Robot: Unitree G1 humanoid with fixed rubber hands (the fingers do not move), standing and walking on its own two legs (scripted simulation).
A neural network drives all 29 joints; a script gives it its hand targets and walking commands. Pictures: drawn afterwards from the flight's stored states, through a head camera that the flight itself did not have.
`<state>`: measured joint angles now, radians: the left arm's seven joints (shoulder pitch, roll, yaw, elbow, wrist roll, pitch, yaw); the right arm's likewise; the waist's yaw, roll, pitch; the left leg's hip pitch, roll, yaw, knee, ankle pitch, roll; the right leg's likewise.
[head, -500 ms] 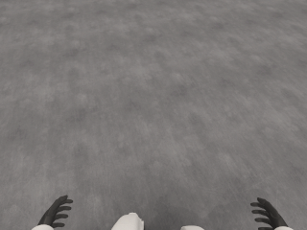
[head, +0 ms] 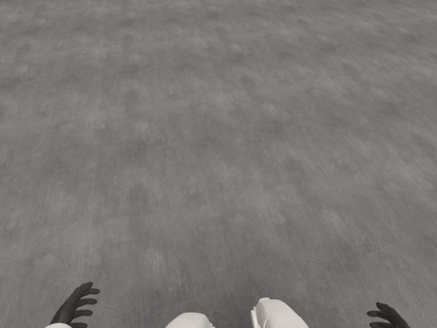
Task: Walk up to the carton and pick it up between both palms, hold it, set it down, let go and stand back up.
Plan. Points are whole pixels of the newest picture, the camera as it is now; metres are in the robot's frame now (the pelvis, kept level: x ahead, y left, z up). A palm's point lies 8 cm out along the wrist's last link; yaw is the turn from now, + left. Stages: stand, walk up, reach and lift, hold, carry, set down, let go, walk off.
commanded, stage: walk up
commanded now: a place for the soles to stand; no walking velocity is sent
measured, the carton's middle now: out of the picture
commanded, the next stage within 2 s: none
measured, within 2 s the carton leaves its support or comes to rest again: neither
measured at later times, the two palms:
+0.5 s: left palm out of the picture -0.05 +0.30 -0.10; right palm out of the picture +0.02 -0.33 -0.07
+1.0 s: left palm out of the picture -0.20 +0.30 -0.09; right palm out of the picture -0.24 -0.34 -0.12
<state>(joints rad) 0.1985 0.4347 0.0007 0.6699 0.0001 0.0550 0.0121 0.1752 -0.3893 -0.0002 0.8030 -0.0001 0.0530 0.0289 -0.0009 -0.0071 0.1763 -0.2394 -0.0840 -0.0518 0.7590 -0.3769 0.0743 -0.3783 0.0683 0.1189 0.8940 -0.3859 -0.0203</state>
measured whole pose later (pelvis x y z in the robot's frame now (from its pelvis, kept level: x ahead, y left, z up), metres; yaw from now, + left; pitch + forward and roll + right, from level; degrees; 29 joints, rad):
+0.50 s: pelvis -0.14 -0.03 +0.00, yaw +0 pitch -4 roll +1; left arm 0.22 0.48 0.00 0.80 0.00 0.09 0.00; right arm 0.02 -0.39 0.00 0.81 0.00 0.07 0.01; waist 0.00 -0.07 0.15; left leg -0.42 -0.08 -0.05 0.49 0.00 0.04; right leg -0.32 0.06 0.10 0.83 -0.39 -0.02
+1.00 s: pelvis -0.29 -0.02 -0.01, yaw +5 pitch -7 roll +0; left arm 0.11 0.42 0.00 0.81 0.00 0.07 0.02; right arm 0.31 -0.42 -0.02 0.88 0.00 0.11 0.04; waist 0.00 0.03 0.16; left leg -0.04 -0.11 -0.10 0.73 -0.58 0.06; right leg -0.42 0.00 0.02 0.68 -0.15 0.00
